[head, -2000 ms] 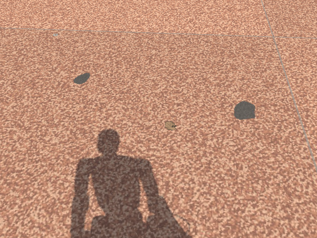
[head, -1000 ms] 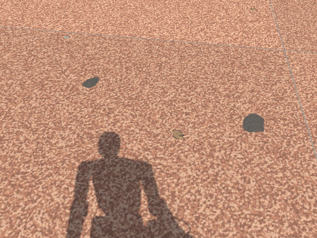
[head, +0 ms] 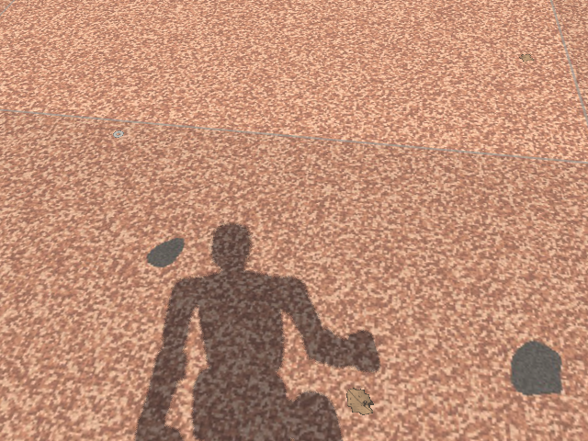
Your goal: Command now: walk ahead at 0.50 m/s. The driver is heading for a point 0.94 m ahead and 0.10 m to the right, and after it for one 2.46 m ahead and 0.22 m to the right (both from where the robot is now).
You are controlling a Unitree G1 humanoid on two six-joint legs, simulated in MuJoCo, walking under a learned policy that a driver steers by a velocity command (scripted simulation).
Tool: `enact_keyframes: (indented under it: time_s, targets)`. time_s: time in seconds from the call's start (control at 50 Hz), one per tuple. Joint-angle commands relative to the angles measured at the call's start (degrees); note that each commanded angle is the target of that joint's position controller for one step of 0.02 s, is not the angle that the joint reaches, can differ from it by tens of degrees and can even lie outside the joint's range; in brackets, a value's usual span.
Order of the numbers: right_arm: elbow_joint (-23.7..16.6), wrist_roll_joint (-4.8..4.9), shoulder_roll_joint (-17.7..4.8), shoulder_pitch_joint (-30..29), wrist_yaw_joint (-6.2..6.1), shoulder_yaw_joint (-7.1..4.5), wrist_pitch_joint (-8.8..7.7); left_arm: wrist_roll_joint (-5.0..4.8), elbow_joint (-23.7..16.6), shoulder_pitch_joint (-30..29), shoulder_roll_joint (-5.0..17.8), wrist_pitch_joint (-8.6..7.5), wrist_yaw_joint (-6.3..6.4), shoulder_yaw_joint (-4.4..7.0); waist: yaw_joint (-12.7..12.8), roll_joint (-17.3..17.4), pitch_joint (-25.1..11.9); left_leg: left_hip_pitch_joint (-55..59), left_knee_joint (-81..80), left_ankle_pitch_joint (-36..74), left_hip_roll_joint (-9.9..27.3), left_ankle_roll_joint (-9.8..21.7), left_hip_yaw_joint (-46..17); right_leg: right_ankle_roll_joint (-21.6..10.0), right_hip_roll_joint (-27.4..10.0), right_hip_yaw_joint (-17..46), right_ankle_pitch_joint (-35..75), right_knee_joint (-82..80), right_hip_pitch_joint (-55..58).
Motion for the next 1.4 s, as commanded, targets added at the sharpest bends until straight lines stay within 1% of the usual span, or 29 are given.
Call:
enact_keyframes:
  time_s: [0.02, 0.1, 0.14, 0.16, 0.18, 0.2, 0.22, 0.26, 0.28, 0.32, 0.38, 0.5, 0.62, 0.68, 0.72, 0.74, 0.76, 0.78, 0.8, 0.84, 0.88, 1.0, 1.18, 1.24, 1.28, 1.3, 1.32, 1.34, 1.4]
  targets:
    - [-4.2, 0.50, -2.0, -6.4, 1.12, 0.34, -0.57, -0.52, -1.4, 2.3, 9.1, -0.26, 0.35, 1.71, 0.2, -5.4, 5.0, 2.5, -5.4, 1.5, -2.2, 0.0, 2.3, -8.5, -15.5, 7.2, 11.1, -3.9, -2.4]
    - [-5.9, 0.59, -4.1, -7.4, 2.51, 0.12, -1.27, -0.55, -0.5, 3.0, 10.5, 1.00, 0.61, 2.44, -1.3, -6.2, 4.7, 4.1, -9.4, -7.2, -3.5, 2.8, 2.6, -6.9, -19.2, 8.2, 18.1, 1.7, 5.8]
    - [-3.1, 0.46, -7.6, 3.3, 2.40, -1.67, -1.52, -0.38, -1.4, 0.2, 10.6, 1.55, 0.59, 2.42, -7.5, -7.2, -1.9, 20.0, -10.9, -9.0, -7.2, 5.2, 5.4, -4.8, -16.3, 5.3, 36.0, 14.0, 4.7]
    - [0.0, 0.02, -11.4, 14.8, 1.94, -3.12, -1.53, 0.21, -2.5, -0.5, 8.8, 1.59, 0.58, 1.66, -11.9, -4.9, -9.8, 37.6, -8.4, -6.7, -3.3, 8.0, 1.2, -2.9, -13.2, 2.7, 33.1, 28.6, -4.0]
    - [1.7, -1.18, -17.2, 23.1, 1.68, -4.60, -1.15, 0.42, -3.3, 5.8, 2.8, 0.60, 0.10, -0.18, -10.8, 8.0, -19.5, 62.2, -10.8, -14.2, 11.9, 16.9, -23.7, 1.7, -4.2, -0.6, 10.8, 52.8, -28.2]
    - [2.0, -0.77, -13.9, 24.1, 1.81, -3.36, -0.93, -0.22, -2.7, 5.6, 3.0, -0.99, -0.25, -0.44, -10.9, 12.6, -24.0, 65.8, -20.3, -18.8, 16.1, 19.0, -40.6, 1.5, -0.9, 7.8, -19.4, 62.6, -37.2]
    - [1.2, -0.32, -10.1, 19.2, 1.78, -2.13, -1.03, -1.67, -4.0, 0.5, 8.3, -1.86, -0.42, 1.02, -10.3, 9.0, -16.1, 59.5, -20.8, -20.2, 13.8, 15.5, -33.2, 0.3, -4.7, 9.8, -17.2, 66.9, -42.5]
    - [-0.8, -0.71, -6.4, 9.7, 1.94, -0.82, -1.10, -1.18, -5.5, -5.9, 8.6, -1.80, 0.27, 1.46, -6.9, 0.9, -5.6, 41.2, -23.9, -11.5, 9.4, 12.5, -18.5, -0.3, -10.1, 6.9, -7.6, 61.6, -39.9]
    - [-0.8, -1.17, -4.9, 7.9, 2.14, -0.38, -1.39, -0.59, -5.4, -5.2, 7.8, -0.95, 0.66, 1.87, -4.7, 1.7, -3.7, 35.5, -25.8, -9.2, 7.2, 11.5, -14.3, -0.3, -11.9, 7.2, -4.8, 58.0, -36.1]
    - [0.2, -1.27, -4.5, 8.6, 2.33, -0.27, -1.60, -0.42, -4.8, -3.0, 5.1, 0.62, 0.79, 1.71, -3.0, 2.6, -2.4, 30.4, -28.8, -7.7, 5.4, 11.8, -10.3, 0.1, -12.7, 6.7, -2.5, 54.6, -32.3]
    - [1.6, -1.21, -7.2, 11.8, 1.35, -0.83, -1.76, 0.11, -6.5, -7.5, 5.3, 1.35, 0.99, 2.05, -3.1, 1.1, 0.3, 30.3, -31.2, -3.7, 5.3, 12.6, -7.3, 1.5, -13.2, 6.4, 3.9, 47.3, -37.1]
    - [3.4, -0.51, -8.1, 17.3, -0.04, -0.75, -1.02, 0.16, -10.1, -19.5, 4.1, 0.77, 0.05, 1.63, -6.3, 1.3, 3.0, 33.6, -32.4, -3.6, 3.3, 10.0, -1.9, 2.4, -10.8, 4.1, 19.1, 27.7, -38.0]
    - [6.2, -0.03, -8.8, 22.4, -0.41, -1.25, 0.26, -0.51, -13.7, -28.1, 4.5, 0.00, -1.79, 0.91, -8.5, 1.3, 6.0, 43.8, -28.6, -1.9, 6.9, 9.7, -1.9, 0.8, -9.0, 3.3, 14.5, 19.1, -39.8]
    - [6.2, 0.15, -10.1, 20.6, -0.69, -1.80, 0.97, -0.61, -13.6, -24.7, 6.7, -0.60, -2.44, 1.64, -5.5, 3.0, 3.4, 46.3, -22.8, 11.2, 7.9, 8.2, -1.5, -1.4, -6.5, 1.5, 8.4, 16.9, -31.7]
    - [5.4, 0.00, -9.0, 18.4, -0.69, -1.28, 1.43, -0.26, -8.9, -9.1, 11.2, -0.69, -1.96, 4.05, 2.1, 2.7, -6.1, 40.7, -5.3, 23.9, 3.3, 5.6, 2.2, -4.5, -4.0, -0.3, 9.7, 16.6, -8.9]
    - [3.8, -1.10, -7.2, 19.1, -0.71, -0.35, 1.29, 0.47, -6.7, 2.0, 15.9, -0.51, -1.32, 5.26, 5.0, -4.8, -15.1, 27.1, 14.1, 5.3, -0.8, 3.3, 5.0, -8.5, -15.8, 13.7, 10.6, 17.9, 9.7]
    - [4.1, -0.64, 0.7, 26.3, 0.11, 1.75, -0.13, 0.46, -5.6, 4.1, 17.9, -0.26, -1.73, 5.41, 0.5, -19.8, -22.0, 5.2, 32.1, -36.0, -11.4, 0.2, 1.3, -17.3, -27.1, 41.2, -0.6, 10.0, 26.6]
    - [4.3, 0.76, -5.6, 21.8, 0.34, 0.42, -1.49, -0.07, -6.0, 2.7, 12.5, -0.30, -1.74, 3.86, 2.6, -13.5, -19.0, -1.2, 38.5, -37.9, -8.6, 1.5, -5.8, -14.7, -25.1, 42.4, -6.1, 6.4, 24.3]
    - [2.4, 1.85, -8.2, 16.4, 0.46, -0.31, -2.25, -0.22, -7.1, -2.4, 10.3, -0.42, -1.52, 3.17, 1.7, -10.9, -11.1, -4.5, 38.8, -32.7, -5.7, 2.4, -4.2, -12.1, -23.5, 33.6, -3.3, 5.5, 16.7]
    - [1.6, 0.69, -7.7, 12.4, -0.40, -0.83, -1.93, 0.71, -8.6, -10.1, 7.5, -0.60, -1.72, 2.20, -2.0, -4.1, -3.7, 0.6, 32.9, -23.7, -0.8, 2.0, -2.0, -10.4, -19.7, 22.5, 6.9, 2.1, 0.2]
    - [1.9, 0.41, -5.4, 15.0, -0.55, -0.89, -0.38, 1.30, -7.9, -10.7, 6.0, -0.87, -1.93, 1.73, -4.8, -6.2, -2.8, 6.1, 29.1, -20.9, 1.1, 1.8, -2.3, -10.1, -17.4, 17.7, 8.8, -1.2, -6.2]
    - [-1.3, -0.54, -4.5, 6.2, -0.62, -0.98, 0.72, 0.77, -5.7, -5.3, 9.4, -0.63, -0.07, 2.37, -3.8, -4.7, 1.6, -0.7, 12.8, -7.5, 1.8, -1.0, -0.9, -10.0, -16.1, 10.6, 14.4, -5.3, -6.6]
    - [-6.3, 0.45, -3.7, -8.4, 1.89, 0.33, -0.31, -0.27, -2.3, 2.5, 10.7, 0.99, 0.53, 2.68, 0.5, -5.6, 5.5, 0.4, -7.3, -2.8, -2.2, 0.5, 2.0, -7.7, -17.9, 6.8, 14.7, -1.9, 3.9]
    - [-6.4, 0.42, -6.3, -4.7, 2.41, -0.55, -1.08, -0.59, -2.4, 1.1, 11.8, 1.77, 0.78, 3.17, -3.0, -7.1, 3.4, 9.0, -10.2, -8.8, -4.6, 2.4, 2.6, -6.3, -19.0, 8.8, 25.0, 4.2, 5.4]
    - [-1.7, -0.19, -11.4, 12.2, 1.64, -3.07, -1.46, -0.27, -3.7, -1.4, 10.3, 2.04, 0.74, 2.46, -11.0, -5.8, -7.3, 34.4, -9.7, -6.8, -4.7, 5.4, 2.5, -3.4, -13.7, 5.6, 32.4, 22.9, -2.8]
    - [-0.5, -1.96, -17.0, 20.3, 1.04, -4.38, -1.44, 0.52, -5.2, 2.3, 5.4, 1.51, 0.63, 1.05, -11.2, 3.8, -16.9, 57.1, -8.8, -3.8, 10.1, 11.3, -15.3, 0.6, -6.4, 1.8, 13.7, 44.9, -22.1]
    - [-0.4, -2.05, -16.0, 20.9, 1.28, -3.71, -1.04, 0.06, -4.3, 6.6, 2.0, 0.52, 0.52, -0.03, -9.5, 14.4, -24.3, 64.3, -16.2, -0.6, 18.6, 16.2, -34.4, 2.4, -0.1, 7.3, -23.1, 57.8, -33.4]
    - [-1.3, -1.72, -11.3, 18.1, 1.12, -2.33, -0.98, -1.44, -4.4, 2.5, 8.9, 0.17, 0.63, 1.89, -10.1, 8.6, -19.0, 58.8, -16.4, 4.2, 16.5, 13.8, -28.4, 2.3, -3.1, 11.8, -22.5, 63.3, -36.6]
    - [-2.9, -1.68, -6.1, 6.5, 1.00, -0.70, -0.98, -0.94, -5.5, -1.9, 8.2, 1.95, 1.66, 3.04, -4.5, 2.9, -5.8, 36.0, -19.3, 18.4, 10.7, 9.6, -6.6, 3.0, -9.4, 8.1, -13.0, 58.4, -32.3]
